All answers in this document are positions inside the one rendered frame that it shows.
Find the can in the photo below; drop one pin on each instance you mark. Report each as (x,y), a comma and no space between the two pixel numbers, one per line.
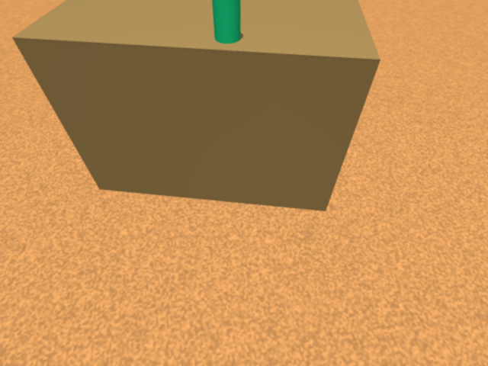
(226,20)

